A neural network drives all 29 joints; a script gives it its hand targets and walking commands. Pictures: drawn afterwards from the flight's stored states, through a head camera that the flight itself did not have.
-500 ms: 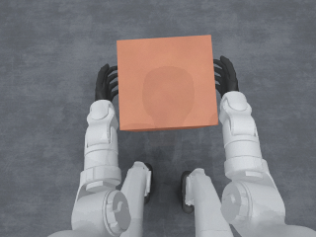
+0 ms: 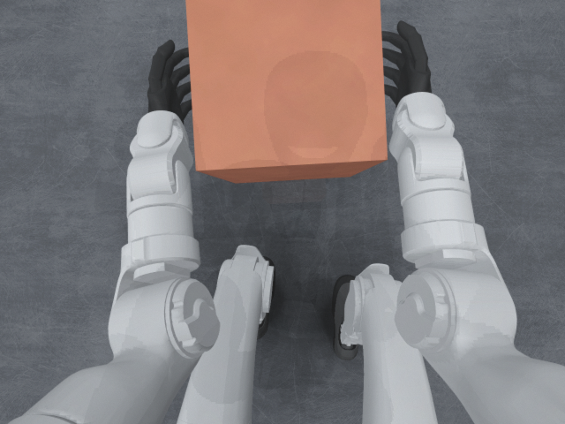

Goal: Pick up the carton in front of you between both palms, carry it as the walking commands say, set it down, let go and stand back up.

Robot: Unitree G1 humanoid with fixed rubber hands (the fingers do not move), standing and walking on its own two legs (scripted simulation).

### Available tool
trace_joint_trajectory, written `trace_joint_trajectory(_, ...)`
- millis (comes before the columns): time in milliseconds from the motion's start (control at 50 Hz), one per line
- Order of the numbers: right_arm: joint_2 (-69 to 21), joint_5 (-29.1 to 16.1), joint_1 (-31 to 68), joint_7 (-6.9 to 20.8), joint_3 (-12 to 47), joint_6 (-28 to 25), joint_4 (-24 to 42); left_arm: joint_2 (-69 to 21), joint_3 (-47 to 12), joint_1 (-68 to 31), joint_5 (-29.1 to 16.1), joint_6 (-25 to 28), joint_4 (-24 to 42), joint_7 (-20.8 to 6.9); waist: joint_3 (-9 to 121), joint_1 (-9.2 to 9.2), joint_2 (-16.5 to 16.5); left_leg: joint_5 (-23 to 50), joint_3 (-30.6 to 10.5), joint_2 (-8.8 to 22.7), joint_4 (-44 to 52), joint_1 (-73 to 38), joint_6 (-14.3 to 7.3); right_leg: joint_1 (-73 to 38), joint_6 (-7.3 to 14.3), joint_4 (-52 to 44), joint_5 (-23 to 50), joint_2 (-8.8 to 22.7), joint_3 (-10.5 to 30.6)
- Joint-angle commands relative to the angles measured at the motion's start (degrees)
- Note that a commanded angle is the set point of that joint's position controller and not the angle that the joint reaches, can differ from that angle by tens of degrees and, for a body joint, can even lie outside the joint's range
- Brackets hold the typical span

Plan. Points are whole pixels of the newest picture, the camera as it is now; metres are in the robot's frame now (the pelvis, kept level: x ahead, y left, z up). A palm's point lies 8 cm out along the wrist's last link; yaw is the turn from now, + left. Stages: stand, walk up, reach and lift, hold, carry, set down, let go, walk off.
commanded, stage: set down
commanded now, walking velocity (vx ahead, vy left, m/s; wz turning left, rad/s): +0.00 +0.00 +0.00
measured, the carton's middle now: (288, 105) +0.51 +0.08 -0.17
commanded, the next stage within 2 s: none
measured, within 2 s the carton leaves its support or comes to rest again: rests again in 1.10 s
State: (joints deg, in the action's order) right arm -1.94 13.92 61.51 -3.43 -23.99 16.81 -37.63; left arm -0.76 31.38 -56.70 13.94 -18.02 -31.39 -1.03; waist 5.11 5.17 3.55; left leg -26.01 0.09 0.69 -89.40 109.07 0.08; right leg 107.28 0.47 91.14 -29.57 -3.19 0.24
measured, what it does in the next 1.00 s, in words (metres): lowers itself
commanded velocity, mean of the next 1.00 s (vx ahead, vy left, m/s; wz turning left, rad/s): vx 0.00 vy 0.00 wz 0.00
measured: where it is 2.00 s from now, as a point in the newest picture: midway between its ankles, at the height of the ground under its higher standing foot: (301, 321)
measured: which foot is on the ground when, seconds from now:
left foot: down 0.00-1.00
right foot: down 0.00-1.00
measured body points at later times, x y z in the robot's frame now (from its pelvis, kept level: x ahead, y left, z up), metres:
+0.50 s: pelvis -0.02 +0.01 -0.11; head +0.35 +0.05 +0.15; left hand +0.51 +0.25 -0.26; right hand +0.57 -0.04 -0.26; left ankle +0.09 +0.12 -0.51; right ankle +0.07 -0.11 -0.51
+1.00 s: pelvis -0.02 +0.01 -0.17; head +0.36 +0.05 +0.06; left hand +0.53 +0.26 -0.33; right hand +0.59 -0.04 -0.33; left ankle +0.09 +0.12 -0.51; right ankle +0.07 -0.11 -0.51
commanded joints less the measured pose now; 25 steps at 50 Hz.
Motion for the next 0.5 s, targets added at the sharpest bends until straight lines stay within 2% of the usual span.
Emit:
trace_joint_trajectory(0, -49.8, -6.5, 32.3, 11.1, 27.6, -0.3, -3.4, -44.7, -30.1, -35.8, -7.0, -0.1, -2.0, -14.2, 58.4, 4.37, 0.7, 21.2, 3.5, -8.4, 2.4, -33.3, 2.2, -25.2, -1.9, -5.5, 16.1, -8.3, -0.4)
trace_joint_trajectory(20, -50.8, -7.3, 34.6, 11.0, 29.0, -0.3, -2.8, -45.7, -29.9, -36.1, -7.6, -0.3, -2.8, -14.1, 60.1, 4.09, 3.1, 20.0, 2.9, -8.7, 1.6, -32.3, 1.6, -26.8, -2.2, -3.6, 15.9, -8.5, -1.4)
trace_joint_trajectory(40, -48.8, -7.1, 34.9, 10.9, 27.7, -0.5, -1.6, -45.1, -30.1, -36.6, -7.2, -0.7, -2.6, -14.1, 59.5, 3.68, 0.4, 20.5, 2.8, -8.4, 1.2, -32.1, 2.0, -24.8, -2.1, -2.5, 16.4, -8.4, -1.4)
trace_joint_trajectory(60, -47.7, -7.0, 36.9, 11.0, 27.8, -0.3, -1.1, -44.8, -29.7, -38.3, -7.2, -0.8, -2.1, -14.0, 62.0, 4.58, 1.5, 20.5, 3.1, -8.8, 0.2, -32.5, 2.0, -24.5, -2.2, -2.0, 15.8, -8.3, -1.3)
trace_joint_trajectory(80, -47.8, -8.0, 36.3, 10.8, 27.2, -0.1, -3.0, -42.8, -30.1, -38.6, -7.9, -1.1, -2.8, -13.9, 58.7, 4.75, -0.5, 20.7, 3.5, -8.2, -0.7, -31.5, 2.4, -21.8, -1.5, -1.5, 14.8, -8.5, -1.3)
trace_joint_trajectory(100, -48.1, -7.6, 37.6, 10.6, 27.8, -0.1, -3.0, -43.2, -29.3, -38.8, -8.1, -0.9, -3.6, -14.2, 58.5, 4.22, 2.4, 19.1, 3.3, -8.0, -1.5, -29.9, 1.9, -22.8, -2.0, -1.1, 14.5, -8.3, -1.4)
trace_joint_trajectory(120, -48.0, -7.0, 37.5, 10.2, 25.8, 0.3, -5.3, -41.5, -28.9, -41.2, -7.5, -0.8, -2.3, -14.2, 58.4, 4.92, 1.2, 17.2, 3.6, -8.6, -2.5, -28.4, 1.8, -21.6, -1.7, 0.3, 12.4, -8.5, -1.6)
trace_joint_trajectory(140, -46.3, -6.4, 38.1, 10.2, 25.0, 0.3, -6.1, -42.7, -28.0, -40.1, -7.3, -1.6, -5.4, -14.2, 55.3, 2.82, 0.5, 17.2, 3.1, -7.5, -2.2, -28.6, 2.2, -19.2, -1.6, 0.8, 11.8, -8.5, -2.3)
trace_joint_trajectory(160, -46.4, -7.3, 38.6, 10.1, 24.8, 0.6, -8.1, -40.4, -27.9, -42.9, -7.5, -1.1, -3.6, -14.0, 55.5, 5.18, -0.1, 15.8, 3.8, -8.0, -3.4, -27.9, 2.0, -18.2, -1.4, 1.6, 10.0, -8.5, -2.1)
trace_joint_trajectory(180, -44.9, -7.2, 38.9, 10.1, 24.6, 0.6, -7.3, -40.1, -27.2, -42.3, -7.1, -1.3, -4.7, -14.2, 53.6, 3.99, 1.1, 15.7, 3.4, -7.5, -3.8, -26.1, 1.9, -17.1, -1.6, 2.2, 10.8, -8.2, -2.5)
trace_joint_trajectory(200, -45.1, -7.9, 41.0, 10.1, 24.6, 0.4, -8.3, -39.9, -26.6, -43.8, -6.8, -1.3, -6.2, -14.1, 52.7, 5.53, -0.6, 14.8, 4.1, -7.7, -5.2, -24.7, 2.0, -16.0, -1.2, 2.9, 9.6, -8.4, -1.7)
trace_joint_trajectory(220, -45.5, -6.8, 41.1, 10.0, 23.1, 0.3, -8.3, -40.0, -28.0, -45.1, -7.8, -1.2, -3.9, -13.9, 55.0, 3.69, 1.4, 15.9, 3.2, -7.9, -5.5, -26.6, 2.0, -17.4, -1.6, 4.6, 10.4, -8.6, -2.8)
trace_joint_trajectory(240, -44.5, -7.6, 41.5, 10.1, 22.9, 0.3, -8.1, -39.2, -27.4, -47.4, -7.3, -1.2, -3.8, -14.0, 54.4, 4.61, -0.3, 16.4, 3.4, -7.6, -7.1, -26.6, 1.9, -15.3, -1.1, 5.1, 10.2, -8.6, -2.0)
trace_joint_trajectory(260, -43.4, -8.0, 43.5, 10.0, 23.6, 0.2, -8.5, -39.5, -27.1, -46.4, -8.4, -1.3, -5.4, -13.9, 54.6, 4.64, 0.3, 15.9, 3.6, -7.3, -7.7, -25.9, 2.2, -15.3, -1.3, 5.8, 9.7, -8.1, -2.7)
trace_joint_trajectory(280, -43.0, -8.5, 45.7, 9.9, 23.8, -0.1, -8.2, -39.9, -27.6, -46.1, -8.2, -1.5, -5.7, -13.9, 54.5, 5.60, 0.4, 16.2, 3.6, -7.5, -7.7, -25.4, 2.4, -15.2, -1.2, 7.3, 9.5, -8.3, -3.0)
trace_joint_trajectory(300, -43.1, -9.5, 46.4, 9.8, 25.0, -0.2, -6.6, -38.5, -27.7, -47.5, -8.6, -1.2, -4.8, -13.9, 55.6, 4.69, 0.6, 16.8, 3.0, -7.3, -8.2, -27.7, 2.0, -13.9, -1.7, 8.5, 9.9, -8.6, -3.6)
trace_joint_trajectory(320, -41.7, -10.9, 47.0, 9.7, 25.7, -0.4, -7.4, -36.8, -28.0, -49.2, -9.4, -1.1, -5.1, -13.8, 55.6, 6.01, -0.2, 17.6, 3.7, -7.4, -9.8, -26.4, 2.1, -14.1, -1.2, 8.7, 10.0, -8.4, -2.8)
trace_joint_trajectory(340, -41.3, -9.8, 48.0, 9.6, 25.4, -0.4, -8.0, -38.7, -27.7, -48.8, -10.0, -1.1, -5.9, -13.6, 54.5, 4.30, 0.8, 16.8, 3.1, -7.1, -10.5, -26.3, 2.2, -14.7, -1.5, 10.3, 10.1, -8.3, -3.4)
trace_joint_trajectory(360, -41.1, -10.9, 47.8, 9.6, 25.7, -0.2, -8.8, -36.3, -27.9, -50.0, -9.7, -1.0, -5.2, -13.7, 55.0, 6.03, 0.3, 17.6, 3.3, -6.7, -11.1, -26.9, 2.1, -13.5, -1.5, 10.8, 10.0, -8.0, -3.1)
trace_joint_trajectory(380, -40.4, -11.1, 48.3, 9.7, 26.1, -0.3, -7.4, -35.8, -28.0, -50.5, -10.0, -0.8, -5.1, -13.7, 54.6, 5.63, 1.6, 18.2, 3.1, -6.9, -11.9, -25.3, 1.9, -14.1, -1.3, 11.5, 10.3, -8.2, -3.3)
trace_joint_trajectory(400, -41.1, -12.8, 49.3, 9.7, 26.5, -0.4, -8.1, -36.1, -29.0, -51.4, -10.3, -0.7, -5.4, -13.6, 56.2, 7.12, 0.3, 19.6, 3.8, -6.7, -13.1, -26.5, 2.0, -14.6, -1.6, 12.7, 12.1, -8.1, -3.1)
trace_joint_trajectory(420, -40.8, -12.7, 50.2, 9.5, 27.2, -0.4, -9.5, -35.2, -29.4, -52.1, -11.2, -0.4, -5.8, -13.5, 55.6, 5.94, 0.9, 18.4, 4.1, -6.7, -13.4, -26.5, 2.0, -14.4, -1.8, 13.5, 11.3, -8.2, -3.8)
trace_joint_trajectory(440, -39.9, -13.4, 51.7, 9.2, 27.3, -0.8, -8.6, -34.9, -29.4, -53.9, -12.1, 0.1, -4.9, -13.4, 54.7, 7.49, 0.2, 19.2, 3.6, -6.7, -14.5, -25.4, 2.1, -13.0, -1.3, 14.8, 11.5, -7.8, -2.9)
trace_joint_trajectory(480, -37.7, -14.8, 54.5, 9.0, 29.0, -1.3, -6.7, -35.2, -32.5, -55.7, -14.8, 0.2, -4.9, -13.0, 57.4, 5.77, 0.9, 22.4, 3.1, -6.7, -15.8, -28.2, 2.3, -15.2, -1.6, 17.2, 13.3, -7.8, -4.1)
